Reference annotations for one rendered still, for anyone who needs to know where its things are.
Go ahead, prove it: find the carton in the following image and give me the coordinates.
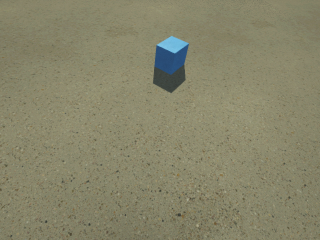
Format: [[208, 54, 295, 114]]
[[154, 36, 189, 75]]

